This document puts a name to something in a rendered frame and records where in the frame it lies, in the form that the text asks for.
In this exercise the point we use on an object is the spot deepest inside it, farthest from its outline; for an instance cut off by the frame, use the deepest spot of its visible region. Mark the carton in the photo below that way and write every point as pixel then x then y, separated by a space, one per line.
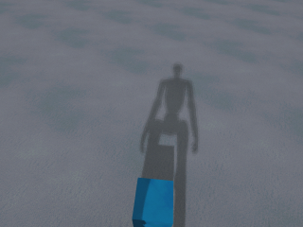
pixel 153 203

